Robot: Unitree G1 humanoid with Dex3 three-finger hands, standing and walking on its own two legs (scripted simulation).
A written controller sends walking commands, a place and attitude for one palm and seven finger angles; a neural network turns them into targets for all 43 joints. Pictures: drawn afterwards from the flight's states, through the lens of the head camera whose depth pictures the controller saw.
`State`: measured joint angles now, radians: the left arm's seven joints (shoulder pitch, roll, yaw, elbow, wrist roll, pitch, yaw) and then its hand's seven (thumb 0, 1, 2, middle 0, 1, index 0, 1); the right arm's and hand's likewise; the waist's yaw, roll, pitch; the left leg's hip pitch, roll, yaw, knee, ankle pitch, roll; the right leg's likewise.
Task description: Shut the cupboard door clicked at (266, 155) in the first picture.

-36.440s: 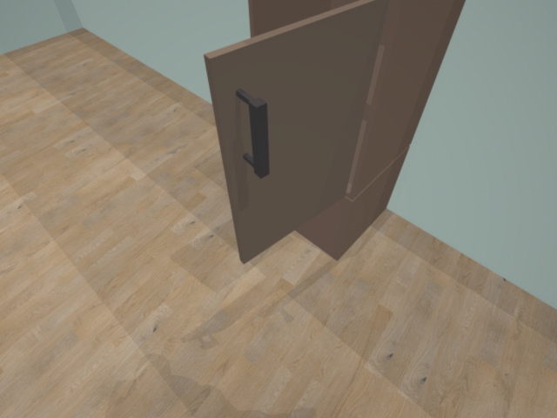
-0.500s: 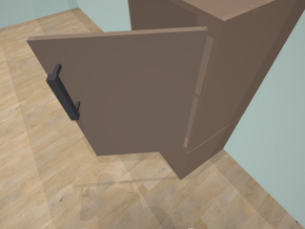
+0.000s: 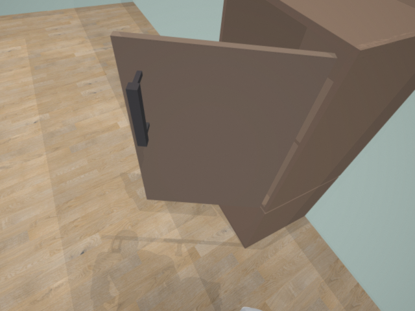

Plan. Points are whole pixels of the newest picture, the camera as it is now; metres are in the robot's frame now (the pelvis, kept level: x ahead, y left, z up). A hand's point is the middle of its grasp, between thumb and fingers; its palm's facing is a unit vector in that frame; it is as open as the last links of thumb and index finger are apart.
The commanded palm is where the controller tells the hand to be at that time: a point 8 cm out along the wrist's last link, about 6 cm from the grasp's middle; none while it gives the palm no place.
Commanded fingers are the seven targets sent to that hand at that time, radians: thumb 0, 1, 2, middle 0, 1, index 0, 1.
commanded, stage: come to a stop and stand still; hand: left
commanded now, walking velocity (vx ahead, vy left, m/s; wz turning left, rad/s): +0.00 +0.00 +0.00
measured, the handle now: (140, 110) +0.47 +0.20 +0.10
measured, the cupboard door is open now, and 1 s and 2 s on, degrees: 60 60 60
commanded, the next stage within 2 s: look again from close up in 0.80 s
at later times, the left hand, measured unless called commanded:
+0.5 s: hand out of the picture -0.04 +0.17 -0.18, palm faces +0.01 -0.99 -0.15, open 7.4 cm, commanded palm none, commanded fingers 0.00 0.90 0.90 -0.20 -0.30 -0.20 -0.30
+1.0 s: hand out of the picture -0.10 +0.16 -0.18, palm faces +0.03 -0.99 -0.15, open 7.4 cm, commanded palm none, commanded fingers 0.00 0.90 0.90 -0.20 -0.30 -0.20 -0.30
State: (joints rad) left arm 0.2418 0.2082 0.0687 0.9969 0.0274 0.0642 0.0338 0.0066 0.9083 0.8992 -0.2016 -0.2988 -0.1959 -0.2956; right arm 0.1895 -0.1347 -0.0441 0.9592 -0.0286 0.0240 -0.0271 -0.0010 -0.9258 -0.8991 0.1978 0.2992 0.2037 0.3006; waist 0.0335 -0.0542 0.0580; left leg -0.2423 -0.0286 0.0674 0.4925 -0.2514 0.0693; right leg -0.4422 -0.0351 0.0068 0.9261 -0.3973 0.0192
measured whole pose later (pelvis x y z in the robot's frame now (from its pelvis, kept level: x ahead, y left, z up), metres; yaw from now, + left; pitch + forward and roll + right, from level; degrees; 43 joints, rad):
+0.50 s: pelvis -0.04 +0.01 +0.01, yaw -1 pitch -2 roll +0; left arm 0.30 0.13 0.00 1.10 0.01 0.01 0.04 0.01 0.91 0.90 -0.20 -0.30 -0.20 -0.30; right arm 0.31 -0.13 -0.01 1.14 -0.02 0.02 -0.02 0.00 -0.92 -0.90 0.20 0.30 0.20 0.30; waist -0.01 -0.02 0.02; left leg -0.21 -0.04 0.09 0.37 -0.14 0.07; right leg -0.13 -0.01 -0.03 0.41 -0.24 0.00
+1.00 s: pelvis -0.05 +0.02 +0.00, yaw +0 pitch -1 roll -2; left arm 0.39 0.10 -0.01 1.11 0.03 -0.01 0.05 0.00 0.91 0.90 -0.20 -0.30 -0.20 -0.30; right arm 0.32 -0.13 -0.02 1.08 -0.03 0.01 -0.01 0.01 -0.92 -0.90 0.20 0.30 0.20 0.30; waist -0.01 0.02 0.02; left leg -0.33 -0.03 0.07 0.51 -0.18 0.07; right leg -0.21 0.00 -0.05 0.49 -0.27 0.00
